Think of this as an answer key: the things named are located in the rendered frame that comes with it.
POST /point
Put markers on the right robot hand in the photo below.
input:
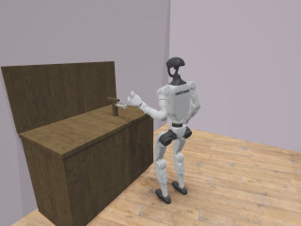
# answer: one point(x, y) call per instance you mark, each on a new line
point(184, 121)

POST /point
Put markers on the robot left thigh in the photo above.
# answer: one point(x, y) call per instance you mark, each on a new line
point(163, 139)

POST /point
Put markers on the robot left forearm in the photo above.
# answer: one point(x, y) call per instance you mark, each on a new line
point(154, 113)

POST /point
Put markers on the robot thigh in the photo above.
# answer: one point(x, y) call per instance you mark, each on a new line
point(163, 139)
point(178, 145)

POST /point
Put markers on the counter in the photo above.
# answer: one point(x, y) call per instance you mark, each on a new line
point(81, 149)

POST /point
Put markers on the left robot upper arm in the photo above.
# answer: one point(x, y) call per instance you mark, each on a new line
point(162, 100)

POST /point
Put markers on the left robot hand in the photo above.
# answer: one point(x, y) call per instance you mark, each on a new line
point(136, 100)

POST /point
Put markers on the robot right forearm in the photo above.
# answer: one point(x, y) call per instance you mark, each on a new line
point(191, 114)

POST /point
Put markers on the tap lever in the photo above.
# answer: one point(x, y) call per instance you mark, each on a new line
point(124, 106)

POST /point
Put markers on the right robot upper arm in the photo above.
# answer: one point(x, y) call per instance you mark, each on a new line
point(194, 96)

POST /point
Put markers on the robot right thigh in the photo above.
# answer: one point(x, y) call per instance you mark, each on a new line
point(178, 145)

